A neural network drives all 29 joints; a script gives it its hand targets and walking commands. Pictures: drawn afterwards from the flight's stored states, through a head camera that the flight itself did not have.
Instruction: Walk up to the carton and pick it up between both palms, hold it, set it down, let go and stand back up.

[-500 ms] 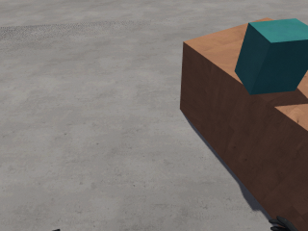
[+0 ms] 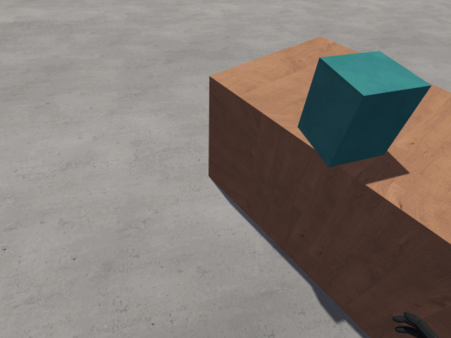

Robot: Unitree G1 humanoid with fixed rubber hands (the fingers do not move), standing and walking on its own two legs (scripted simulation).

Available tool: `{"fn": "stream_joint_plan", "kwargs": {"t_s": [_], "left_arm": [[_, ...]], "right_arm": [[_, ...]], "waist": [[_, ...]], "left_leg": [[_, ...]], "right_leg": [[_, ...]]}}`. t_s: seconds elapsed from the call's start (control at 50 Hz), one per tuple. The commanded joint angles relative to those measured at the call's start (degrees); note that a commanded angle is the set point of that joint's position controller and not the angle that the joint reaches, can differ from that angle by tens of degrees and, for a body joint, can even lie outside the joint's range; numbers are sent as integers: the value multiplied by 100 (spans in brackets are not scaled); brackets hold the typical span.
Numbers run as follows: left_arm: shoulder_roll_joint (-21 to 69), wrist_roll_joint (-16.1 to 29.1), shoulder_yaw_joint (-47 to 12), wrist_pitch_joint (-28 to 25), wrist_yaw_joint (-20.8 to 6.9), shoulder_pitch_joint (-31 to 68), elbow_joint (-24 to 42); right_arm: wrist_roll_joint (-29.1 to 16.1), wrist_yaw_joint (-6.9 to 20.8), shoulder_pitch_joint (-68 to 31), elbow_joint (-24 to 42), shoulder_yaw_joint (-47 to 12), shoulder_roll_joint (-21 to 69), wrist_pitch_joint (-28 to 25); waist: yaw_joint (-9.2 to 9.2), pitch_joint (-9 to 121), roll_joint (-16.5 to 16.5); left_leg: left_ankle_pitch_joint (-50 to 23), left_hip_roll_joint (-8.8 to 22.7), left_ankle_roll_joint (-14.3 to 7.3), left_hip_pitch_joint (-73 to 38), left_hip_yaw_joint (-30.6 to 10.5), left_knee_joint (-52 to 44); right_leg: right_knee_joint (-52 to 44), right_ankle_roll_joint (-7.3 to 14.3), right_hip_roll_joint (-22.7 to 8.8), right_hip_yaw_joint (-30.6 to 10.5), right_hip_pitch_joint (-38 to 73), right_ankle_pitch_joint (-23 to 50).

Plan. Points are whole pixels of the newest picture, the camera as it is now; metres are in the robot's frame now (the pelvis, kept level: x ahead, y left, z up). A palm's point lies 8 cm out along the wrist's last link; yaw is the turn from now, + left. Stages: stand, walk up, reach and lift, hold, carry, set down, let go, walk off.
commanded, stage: walk up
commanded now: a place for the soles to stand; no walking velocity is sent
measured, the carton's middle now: (354, 109) +0.75 -0.38 +0.01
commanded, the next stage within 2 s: none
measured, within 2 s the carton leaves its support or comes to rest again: neither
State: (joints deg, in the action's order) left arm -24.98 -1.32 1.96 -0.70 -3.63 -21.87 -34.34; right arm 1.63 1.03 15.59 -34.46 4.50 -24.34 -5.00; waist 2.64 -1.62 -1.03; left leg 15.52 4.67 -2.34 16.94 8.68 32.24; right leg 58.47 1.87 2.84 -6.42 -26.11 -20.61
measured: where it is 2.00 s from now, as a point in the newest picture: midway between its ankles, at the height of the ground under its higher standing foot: (223, 324)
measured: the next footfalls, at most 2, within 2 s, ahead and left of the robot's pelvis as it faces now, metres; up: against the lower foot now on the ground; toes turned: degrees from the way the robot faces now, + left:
right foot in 0.36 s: +0.28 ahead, -0.18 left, +0.00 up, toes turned -5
left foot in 0.84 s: +0.42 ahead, +0.05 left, +0.00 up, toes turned -10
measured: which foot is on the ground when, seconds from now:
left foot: down 0.00-0.36, up 0.38-0.82, down 0.84-1.00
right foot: up 0.00-0.34, down 0.36-0.84, up 0.86-1.00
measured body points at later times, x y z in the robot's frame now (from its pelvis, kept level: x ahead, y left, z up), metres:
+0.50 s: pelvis +0.18 -0.06 -0.02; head +0.20 -0.08 +0.43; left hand +0.29 +0.25 -0.09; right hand +0.29 -0.39 -0.10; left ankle +0.13 +0.05 -0.67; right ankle +0.24 -0.18 -0.74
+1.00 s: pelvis +0.32 +0.02 -0.01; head +0.38 +0.04 +0.44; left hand +0.50 +0.29 -0.12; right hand +0.34 -0.33 -0.06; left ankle +0.38 +0.06 -0.74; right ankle +0.26 -0.17 -0.66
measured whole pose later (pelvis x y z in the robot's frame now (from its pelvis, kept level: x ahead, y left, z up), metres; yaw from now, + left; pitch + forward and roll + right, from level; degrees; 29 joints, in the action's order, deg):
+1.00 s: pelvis +0.32 +0.02 -0.01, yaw -18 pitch +0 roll -5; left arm -25.2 -1.3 2.0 -0.7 1.6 -22.6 -34.3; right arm 1.2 0.4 13.8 -34.4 5.1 -23.9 -1.4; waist 1.6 -5.9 0.2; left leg 17.0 4.9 -3.1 22.4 7.0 38.7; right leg 63.2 0.2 3.8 -7.9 -29.7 -23.6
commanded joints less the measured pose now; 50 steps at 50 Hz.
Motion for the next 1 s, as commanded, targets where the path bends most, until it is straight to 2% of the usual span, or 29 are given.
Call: {"fn": "stream_joint_plan", "kwargs": {"t_s": [0.0,0.08,0.14,0.22,0.24,0.28,0.3,0.32,0.34,0.36,0.38,0.4,0.44,0.48,0.5,0.58,0.6,0.68,0.72,0.74,0.76,0.78,0.8,0.82,0.84,0.86,0.9,0.94,0.98], "left_arm": [[-751,159,332,-9,-57,-387,49],[-713,165,291,-35,-54,172,187],[-714,133,282,-88,-71,408,260],[-822,134,368,-177,-102,190,302],[-862,130,375,-189,-76,-68,260],[-1026,88,486,-239,13,-729,132],[-1224,77,634,-271,97,-1409,-68],[-1585,75,757,-311,226,-1747,-138],[-2015,16,833,-333,310,-1534,-42],[-1965,62,822,-299,316,-1386,26],[-1904,125,768,-309,352,-1161,150],[-1722,143,736,-307,388,-987,126],[-1543,152,619,-339,431,-757,79],[-1443,151,556,-411,447,-603,100],[-1557,125,588,-426,460,-627,101],[-1534,146,633,-462,484,-456,179],[-1605,116,642,-466,485,-386,199],[-1538,45,614,-399,500,-449,249],[-1496,76,598,-368,549,-261,337],[-1455,94,556,-346,564,-172,402],[-1332,160,524,-294,586,77,482],[-910,149,407,-273,603,-41,538],[-530,133,295,-251,627,-399,563],[-802,129,316,-161,691,-803,322],[-939,88,340,-97,689,-969,174],[-1224,97,378,-19,684,-835,63],[-1193,148,430,11,613,-857,-45],[-1021,154,385,25,588,-1076,-67],[-879,157,335,28,619,-962,-31]], "right_arm": [[-87,6,56,213,434,-1334,-143],[-93,81,176,266,471,-1356,-57],[-99,137,116,335,460,-1313,-9],[-54,180,-149,454,437,-1430,76],[-74,169,-243,514,473,-1479,80],[-97,133,-349,536,458,-1419,140],[-78,114,-206,593,371,-1212,173],[-105,150,12,603,264,-913,190],[-148,144,111,692,199,-746,173],[-177,149,-37,744,243,-983,195],[-170,135,-260,780,248,-1158,213],[-156,144,-536,791,254,-1231,179],[-66,195,-637,712,295,-1137,217],[-42,222,-383,668,367,-1200,259],[-38,246,-371,614,376,-1166,284],[11,350,-615,604,465,-1180,344],[7,353,-557,595,487,-1176,366],[-8,260,-721,613,510,-1106,359],[-53,164,-522,627,494,-964,309],[-71,121,-198,515,516,-1027,275],[-65,53,271,373,522,-944,198],[-7,-4,706,297,686,-1286,159],[33,-65,763,221,767,-1657,146],[-52,-106,346,335,710,-1500,179],[-118,-144,45,406,694,-1575,190],[-148,-131,-166,412,639,-1566,223],[-131,-173,-211,326,497,-1177,207],[-94,-190,-102,328,432,-1058,234],[-95,-165,66,314,437,-1013,288]], "waist": [[-37,0,1171],[162,-76,1064],[198,-272,916],[-6,18,1070],[-138,187,1125],[-530,635,832],[-892,1029,45],[-1016,1166,-873],[-749,837,-1684],[-661,432,-1178],[-589,302,-579],[-564,81,-121],[-334,-346,-121],[-178,-349,-79],[-181,-227,-315],[-185,-512,-228],[-215,-496,-472],[-337,-339,-582],[-240,-139,-764],[-90,186,-560],[220,308,-354],[400,696,491],[148,986,1614],[-131,1137,872],[-189,1067,903],[-211,745,992],[-210,299,934],[-204,504,905],[-82,686,1030]], "left_leg": [[-1666,1128,-66,-1586,-188,-1348],[-1651,1121,-473,-1774,112,-1214],[-956,1178,-705,-1415,301,-1094],[-1214,1192,-709,-1171,613,-681],[-1448,1320,-694,-1247,514,-374],[-1980,1122,-563,-1001,769,867],[-1919,868,-433,-641,668,2360],[-865,355,-235,128,366,3485],[1299,-228,-47,1541,39,4023],[1988,-478,40,2493,-696,4170],[1946,-339,55,2599,-1159,4160],[1779,-297,2,2432,-1303,3961],[1674,-165,-46,2013,-1417,3415],[1332,-32,4,1689,-1322,2847],[1175,-55,3,1482,-1263,2692],[282,50,158,1582,-1219,2369],[165,94,184,1488,-1208,2347],[387,-48,159,1470,-1211,1752],[535,-149,29,951,-1294,1085],[360,-221,-13,280,-1288,495],[-456,-185,-52,-692,-1304,-702],[-737,641,-48,-1880,-2246,-1271],[-2031,1836,-33,-2880,-3140,-928],[-1752,2239,95,-2732,-2978,-945],[-942,2457,209,-2079,-3035,-1186],[-167,2282,301,-1254,-2708,-1301],[-1140,1639,601,-1182,-1789,-1217],[-3220,1243,691,-1577,-927,-665],[-3840,1141,673,-1950,-672,-494]], "right_leg": [[-84,-233,-623,667,-1301,1154],[-581,-248,-764,968,-1696,1371],[-1259,-187,-894,1100,-1539,1655],[-1804,-74,-748,1455,-390,1615],[-1909,-1,-685,1446,-113,1362],[-2273,180,-266,1485,963,1393],[-2490,324,96,1135,1817,1053],[-2984,513,-237,-108,2417,227],[-3306,1012,-1271,-2399,2755,760],[-3802,1573,-1612,-3983,2875,576],[-4094,1710,-1891,-4498,2716,47],[-4175,1500,-1700,-4180,2296,89],[-3962,1185,-1416,-3449,1351,395],[-3925,1087,-1187,-2751,1010,376],[-3977,1048,-1078,-2614,907,108],[-4331,1020,-958,-2517,489,-1224],[-4274,993,-985,-2468,527,-1236],[-3483,1084,-954,-2340,1068,661],[-2672,981,-929,-2235,1090,2761],[-2213,836,-754,-1943,1002,3221],[-1521,429,-490,-1381,480,3296],[-565,8,17,-771,-210,2261],[177,-181,713,-182,-1495,-812],[590,-232,265,56,-1373,-988],[748,-264,22,192,-1301,-1125],[904,-220,-251,120,-982,-735],[983,-323,-323,121,-1094,-79],[771,-381,-254,243,-1038,292],[695,-400,-84,385,-1120,474]]}}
